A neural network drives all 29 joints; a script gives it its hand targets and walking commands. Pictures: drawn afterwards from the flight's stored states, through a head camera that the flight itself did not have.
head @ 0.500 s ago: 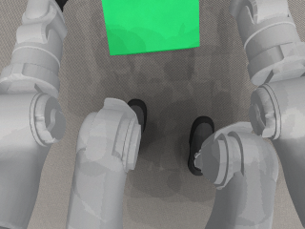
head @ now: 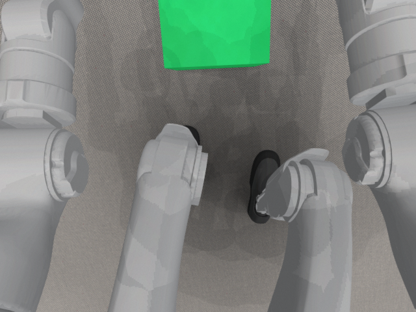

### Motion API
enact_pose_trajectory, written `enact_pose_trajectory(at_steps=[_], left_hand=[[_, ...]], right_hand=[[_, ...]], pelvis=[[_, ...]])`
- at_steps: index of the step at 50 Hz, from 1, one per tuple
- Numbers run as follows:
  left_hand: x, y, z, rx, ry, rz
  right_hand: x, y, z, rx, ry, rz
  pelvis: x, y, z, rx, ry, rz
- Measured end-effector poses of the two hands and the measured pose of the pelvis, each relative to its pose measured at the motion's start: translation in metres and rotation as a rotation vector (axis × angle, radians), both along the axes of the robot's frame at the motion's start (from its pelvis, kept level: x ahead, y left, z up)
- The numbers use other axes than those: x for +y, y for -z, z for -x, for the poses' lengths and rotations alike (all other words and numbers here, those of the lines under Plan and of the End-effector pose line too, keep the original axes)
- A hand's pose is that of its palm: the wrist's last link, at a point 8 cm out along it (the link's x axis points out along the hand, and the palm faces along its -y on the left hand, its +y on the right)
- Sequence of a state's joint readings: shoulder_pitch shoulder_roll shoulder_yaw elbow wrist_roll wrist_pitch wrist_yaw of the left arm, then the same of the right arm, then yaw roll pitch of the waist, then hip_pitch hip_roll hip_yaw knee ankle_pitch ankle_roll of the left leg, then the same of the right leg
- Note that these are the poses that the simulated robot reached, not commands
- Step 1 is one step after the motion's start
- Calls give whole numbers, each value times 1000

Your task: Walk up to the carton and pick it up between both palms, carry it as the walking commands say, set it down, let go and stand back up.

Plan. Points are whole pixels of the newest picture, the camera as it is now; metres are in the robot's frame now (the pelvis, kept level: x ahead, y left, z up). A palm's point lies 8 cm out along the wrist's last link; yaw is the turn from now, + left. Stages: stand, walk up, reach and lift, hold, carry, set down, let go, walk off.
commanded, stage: set down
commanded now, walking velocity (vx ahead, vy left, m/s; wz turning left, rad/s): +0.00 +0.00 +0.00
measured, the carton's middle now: out of the picture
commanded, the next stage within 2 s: let go in 0.98 s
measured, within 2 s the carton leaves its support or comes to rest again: neither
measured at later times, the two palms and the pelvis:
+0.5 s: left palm out of the picture +0.53 +0.29 +0.00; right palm out of the picture +0.61 -0.05 +0.00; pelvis +0.00 +0.00 +0.11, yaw +0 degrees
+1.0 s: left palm out of the picture +0.52 +0.29 +0.12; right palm out of the picture +0.60 -0.06 +0.13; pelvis +0.02 +0.00 +0.22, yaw +1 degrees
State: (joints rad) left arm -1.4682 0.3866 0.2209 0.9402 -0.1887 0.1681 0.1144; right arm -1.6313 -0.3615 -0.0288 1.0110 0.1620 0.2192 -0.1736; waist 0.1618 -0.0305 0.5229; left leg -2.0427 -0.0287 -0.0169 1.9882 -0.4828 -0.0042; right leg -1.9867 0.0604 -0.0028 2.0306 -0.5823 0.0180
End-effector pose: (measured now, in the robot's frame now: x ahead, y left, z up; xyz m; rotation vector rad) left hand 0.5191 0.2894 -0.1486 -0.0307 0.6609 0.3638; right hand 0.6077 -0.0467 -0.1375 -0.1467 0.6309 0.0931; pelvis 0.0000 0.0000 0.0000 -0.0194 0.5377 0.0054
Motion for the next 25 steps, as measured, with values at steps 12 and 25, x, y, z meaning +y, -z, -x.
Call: enact_pose_trajectory(at_steps=[12, 25], left_hand=[[-3, -66, -3, -28, 18, -17], [0, -144, -7, -57, 6, -6]], right_hand=[[-9, -65, 3, -12, 8, 17], [-5, -142, 0, -18, -4, 34]], pelvis=[[-3, -47, 3, -22, 0, 3], [-5, -107, 0, -39, -5, -4]])
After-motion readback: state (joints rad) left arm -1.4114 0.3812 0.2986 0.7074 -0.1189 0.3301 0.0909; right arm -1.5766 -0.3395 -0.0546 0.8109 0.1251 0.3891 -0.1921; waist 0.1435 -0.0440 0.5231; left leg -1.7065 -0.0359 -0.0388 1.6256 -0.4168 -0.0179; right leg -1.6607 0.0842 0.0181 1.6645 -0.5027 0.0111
